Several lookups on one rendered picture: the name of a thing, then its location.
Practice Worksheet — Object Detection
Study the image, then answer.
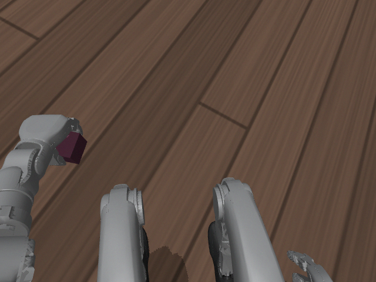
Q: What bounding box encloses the right robot hand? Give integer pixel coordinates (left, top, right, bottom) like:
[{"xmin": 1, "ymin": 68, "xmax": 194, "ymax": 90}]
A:
[{"xmin": 287, "ymin": 250, "xmax": 333, "ymax": 282}]

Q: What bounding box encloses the cube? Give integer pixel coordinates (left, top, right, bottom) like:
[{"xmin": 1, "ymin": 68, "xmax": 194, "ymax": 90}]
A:
[{"xmin": 56, "ymin": 132, "xmax": 87, "ymax": 164}]

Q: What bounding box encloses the left robot arm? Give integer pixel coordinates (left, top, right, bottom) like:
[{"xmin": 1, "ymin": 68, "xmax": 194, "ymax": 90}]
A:
[{"xmin": 0, "ymin": 139, "xmax": 53, "ymax": 282}]

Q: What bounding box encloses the right robot foot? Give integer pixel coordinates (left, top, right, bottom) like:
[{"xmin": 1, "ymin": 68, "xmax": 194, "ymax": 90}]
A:
[{"xmin": 208, "ymin": 221, "xmax": 234, "ymax": 282}]

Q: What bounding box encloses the left robot hand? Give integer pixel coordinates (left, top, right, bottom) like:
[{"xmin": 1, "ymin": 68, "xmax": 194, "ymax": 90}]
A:
[{"xmin": 19, "ymin": 115, "xmax": 83, "ymax": 166}]

